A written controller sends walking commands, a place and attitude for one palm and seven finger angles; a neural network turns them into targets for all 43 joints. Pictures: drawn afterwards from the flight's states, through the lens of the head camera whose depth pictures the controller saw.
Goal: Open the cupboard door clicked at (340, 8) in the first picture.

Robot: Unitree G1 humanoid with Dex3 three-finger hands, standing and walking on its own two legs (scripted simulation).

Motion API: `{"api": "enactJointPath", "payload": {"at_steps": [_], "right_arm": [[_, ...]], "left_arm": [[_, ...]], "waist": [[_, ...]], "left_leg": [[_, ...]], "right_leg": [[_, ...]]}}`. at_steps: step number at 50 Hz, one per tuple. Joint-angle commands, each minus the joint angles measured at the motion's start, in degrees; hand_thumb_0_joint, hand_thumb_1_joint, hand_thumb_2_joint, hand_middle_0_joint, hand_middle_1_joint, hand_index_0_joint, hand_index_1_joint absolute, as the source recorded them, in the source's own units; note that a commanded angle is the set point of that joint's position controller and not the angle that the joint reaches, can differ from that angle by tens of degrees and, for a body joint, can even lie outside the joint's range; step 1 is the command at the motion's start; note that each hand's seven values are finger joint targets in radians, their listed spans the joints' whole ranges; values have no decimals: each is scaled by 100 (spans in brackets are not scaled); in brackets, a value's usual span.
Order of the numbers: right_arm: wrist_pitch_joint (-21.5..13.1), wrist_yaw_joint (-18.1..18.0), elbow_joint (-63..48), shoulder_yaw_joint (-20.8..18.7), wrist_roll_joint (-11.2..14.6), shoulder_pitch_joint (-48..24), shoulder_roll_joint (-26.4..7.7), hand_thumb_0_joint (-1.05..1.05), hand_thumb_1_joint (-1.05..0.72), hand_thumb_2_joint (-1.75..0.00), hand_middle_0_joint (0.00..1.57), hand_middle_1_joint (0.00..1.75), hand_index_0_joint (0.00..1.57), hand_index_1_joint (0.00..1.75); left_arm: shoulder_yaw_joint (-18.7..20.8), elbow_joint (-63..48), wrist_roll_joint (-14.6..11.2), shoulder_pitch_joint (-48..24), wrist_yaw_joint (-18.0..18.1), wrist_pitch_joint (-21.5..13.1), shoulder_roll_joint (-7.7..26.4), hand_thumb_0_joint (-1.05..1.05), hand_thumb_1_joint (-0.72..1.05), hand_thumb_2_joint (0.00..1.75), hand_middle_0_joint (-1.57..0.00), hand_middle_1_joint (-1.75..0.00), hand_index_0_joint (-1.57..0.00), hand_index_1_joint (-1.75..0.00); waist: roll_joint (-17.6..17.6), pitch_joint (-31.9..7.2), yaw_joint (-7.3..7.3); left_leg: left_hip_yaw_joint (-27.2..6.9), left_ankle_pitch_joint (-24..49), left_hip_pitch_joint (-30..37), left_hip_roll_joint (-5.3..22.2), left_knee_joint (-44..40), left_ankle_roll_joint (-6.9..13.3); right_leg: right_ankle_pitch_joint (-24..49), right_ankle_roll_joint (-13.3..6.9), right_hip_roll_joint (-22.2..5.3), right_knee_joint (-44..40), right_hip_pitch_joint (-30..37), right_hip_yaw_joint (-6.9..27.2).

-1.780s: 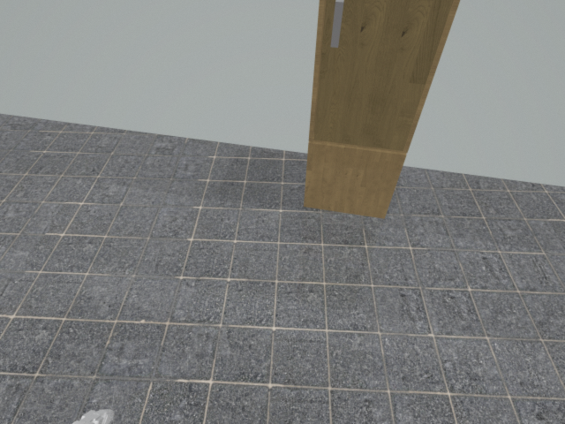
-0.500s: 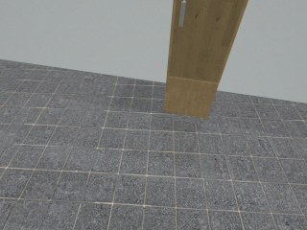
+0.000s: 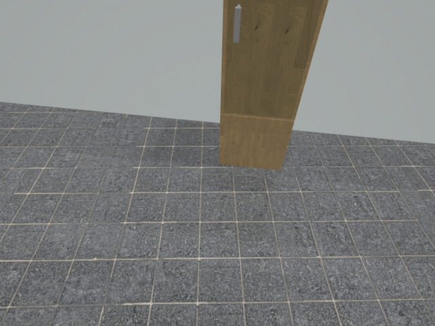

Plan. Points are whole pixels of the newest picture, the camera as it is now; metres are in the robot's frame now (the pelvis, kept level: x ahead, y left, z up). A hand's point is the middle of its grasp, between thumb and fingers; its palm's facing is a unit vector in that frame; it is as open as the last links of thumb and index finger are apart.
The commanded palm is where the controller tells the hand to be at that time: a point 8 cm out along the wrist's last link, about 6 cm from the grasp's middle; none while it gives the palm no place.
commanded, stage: walk to a spot facing it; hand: left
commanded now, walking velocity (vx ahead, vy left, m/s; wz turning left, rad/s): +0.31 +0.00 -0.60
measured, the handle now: (237, 23) +1.16 +0.02 +0.11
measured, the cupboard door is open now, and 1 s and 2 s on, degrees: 0 0 0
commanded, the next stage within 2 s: none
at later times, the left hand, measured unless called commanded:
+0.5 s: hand out of the picture +0.12 +0.21 -0.18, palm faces -0.11 -0.98 -0.18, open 7.4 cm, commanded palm none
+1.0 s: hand (209, 189) +0.52 +0.07 -0.15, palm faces -0.58 -0.77 -0.28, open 7.4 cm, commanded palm none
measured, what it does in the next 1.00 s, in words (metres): walks ahead, turning right: left foot, then right foot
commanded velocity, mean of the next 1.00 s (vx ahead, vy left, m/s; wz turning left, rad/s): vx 0.15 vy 0.00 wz -0.59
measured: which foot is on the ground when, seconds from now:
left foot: down 0.00-0.10, up 0.12-0.48, down 0.50-0.94, up 0.96-1.00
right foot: down 0.00-0.50, up 0.52-0.92, down 0.94-1.00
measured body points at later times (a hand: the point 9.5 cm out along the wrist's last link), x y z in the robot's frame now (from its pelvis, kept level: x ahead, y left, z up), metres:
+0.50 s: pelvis +0.16 +0.02 -0.01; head +0.19 +0.03 +0.44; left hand +0.13 +0.26 -0.16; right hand +0.27 -0.24 -0.13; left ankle +0.28 +0.12 -0.74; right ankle +0.01 -0.10 -0.73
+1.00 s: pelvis +0.27 +0.00 -0.02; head +0.30 -0.05 +0.43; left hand +0.55 +0.11 -0.13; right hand +0.10 -0.21 -0.17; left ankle +0.28 +0.13 -0.69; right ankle +0.26 -0.12 -0.74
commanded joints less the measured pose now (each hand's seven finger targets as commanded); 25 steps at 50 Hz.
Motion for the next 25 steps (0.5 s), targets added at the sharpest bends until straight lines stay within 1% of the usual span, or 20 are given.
{"api": "enactJointPath", "payload": {"at_steps": [1,2,3,4,5,6,7,8,9,12,14,15,16,19,20,21,22,23,24,25], "right_arm": [[-209,-83,-334,-365,1,310,-1191,0,-90,-90,20,30,20,30],[-217,-88,-359,-354,-14,242,-1103,0,-90,-90,20,30,20,30],[-211,-83,-402,-334,-18,51,-995,0,-90,-90,20,30,20,30],[-207,-50,-608,-265,37,-116,-618,0,-90,-90,20,30,20,30],[-289,0,-1000,-192,27,-762,-416,0,-90,-90,20,30,20,30],[-330,-29,-1098,-211,11,-1121,-535,0,-90,-90,20,30,20,30],[-337,-26,-1070,-229,21,-1148,-402,0,-90,-90,20,30,20,30],[-331,-8,-1021,-233,0,-1000,-357,0,-90,-90,20,30,20,30],[-297,25,-952,-251,-15,-888,-258,0,-90,-90,20,30,20,30],[-195,96,-907,-302,7,-611,-72,0,-90,-90,20,30,20,30],[-178,128,-1005,-328,19,-697,-21,0,-90,-90,20,30,20,30],[-190,137,-1065,-329,18,-782,-3,0,-90,-90,20,30,20,30],[-215,154,-1123,-339,30,-874,30,0,-90,-90,20,30,20,30],[-279,164,-1312,-315,47,-1155,108,0,-90,-90,20,30,20,30],[-308,154,-1327,-317,58,-1112,100,0,-90,-90,20,30,20,30],[-333,135,-1316,-338,68,-961,42,0,-90,-90,20,30,20,30],[-364,90,-1234,-360,59,-642,-21,0,-90,-90,20,30,20,30],[-393,9,-1021,-391,45,27,-199,0,-90,-90,20,30,20,30],[-422,-96,-778,-491,-5,863,-628,0,-90,-90,20,30,20,30],[-445,-124,-635,-627,-85,1580,-1306,0,-90,-90,20,30,20,30]], "left_arm": [[246,-707,-12,-226,-63,-233,355,0,90,90,-20,-30,-20,-30],[277,-664,-5,-32,-73,-260,257,0,90,90,-20,-30,-20,-30],[310,-478,8,539,-68,-288,240,0,90,90,-20,-30,-20,-30],[419,-270,45,1261,-2,-379,706,0,90,90,-20,-30,-20,-30],[495,-102,-34,1940,107,-440,1134,0,90,90,-20,-30,-20,-30],[472,-69,-58,2085,208,-471,995,0,90,90,-20,-30,-20,-30],[431,-103,-33,1842,232,-468,832,0,90,90,-20,-30,-20,-30],[393,-200,-7,1537,242,-476,692,0,90,90,-20,-30,-20,-30],[370,-267,4,1320,231,-495,573,0,90,90,-20,-30,-20,-30],[364,-317,9,1069,220,-558,468,0,90,90,-20,-30,-20,-30],[370,-295,4,1101,219,-576,410,0,90,90,-20,-30,-20,-30],[378,-264,11,1121,230,-585,384,0,90,90,-20,-30,-20,-30],[396,-246,24,1113,245,-586,439,0,90,90,-20,-30,-20,-30],[425,-256,30,1103,246,-549,440,0,90,90,-20,-30,-20,-30],[458,-282,37,1046,250,-534,491,0,90,90,-20,-30,-20,-30],[489,-298,46,956,247,-516,550,0,90,90,-20,-30,-20,-30],[516,-347,26,832,251,-505,549,0,90,90,-20,-30,-20,-30],[534,-390,-3,712,237,-500,521,0,90,90,-20,-30,-20,-30],[527,-441,-52,833,193,-485,284,0,90,90,-20,-30,-20,-30],[506,-546,-120,1031,103,-475,-72,0,90,90,-20,-30,-20,-30]], "waist": [[931,530,-193],[794,580,-60],[509,443,235],[-1062,251,500],[-2035,363,739],[-1335,488,803],[-719,668,603],[-288,651,379],[-178,613,236],[-519,551,0],[-633,645,2],[-651,641,14],[-569,576,46],[-782,630,143],[-862,569,120],[-883,475,70],[-787,336,-101],[-551,97,-401],[137,-536,-684],[1911,-1209,-794]], "left_leg": [[-1355,-261,339,1765,-1060,960],[-978,172,-36,1645,-619,831],[-439,246,-643,1319,274,541],[385,-228,-2072,579,2203,80],[384,-1578,-3394,36,3400,-101],[-252,-1389,-3669,256,3819,-80],[-369,-1022,-3765,430,4016,-111],[-431,-766,-3650,551,3888,-153],[-344,-466,-3367,556,3707,-212],[-176,239,-2908,476,3240,-307],[-135,603,-2863,442,2956,-333],[-135,676,-2900,433,2715,-335],[-116,691,-2811,419,2419,-329],[-14,718,-2173,248,1495,-259],[4,602,-1870,184,1198,-221],[58,508,-1468,114,946,-195],[55,662,-812,39,495,-165],[85,827,210,-23,-5,-107],[-491,698,1747,628,-185,51],[-2743,768,2624,2536,-645,689]], "right_leg": [[-622,16,-181,696,-1255,-538],[-447,-2,-185,396,-740,-659],[92,-86,-133,-284,222,-656],[169,-502,-1082,-1327,1491,1125],[1218,-1076,-2158,-2050,1871,3197],[1998,-1375,-2263,-1972,1827,3411],[1903,-1554,-2198,-1871,1677,3118],[1651,-1506,-2069,-1814,1474,2708],[1616,-1344,-1845,-1851,1166,2243],[1657,-1108,-1412,-2049,636,1528],[1585,-1014,-1277,-2147,482,1394],[1669,-995,-1242,-2127,577,1391],[1725,-978,-1248,-2065,672,1352],[2049,-829,-1141,-1877,474,1297],[2231,-810,-1148,-1745,481,1340],[2274,-786,-1156,-1561,450,1359],[2452,-708,-1052,-1218,237,1322],[2802,-566,-746,-461,-79,1104],[2295,-380,-387,804,-828,827],[-883,-47,341,2849,-1936,-133]]}}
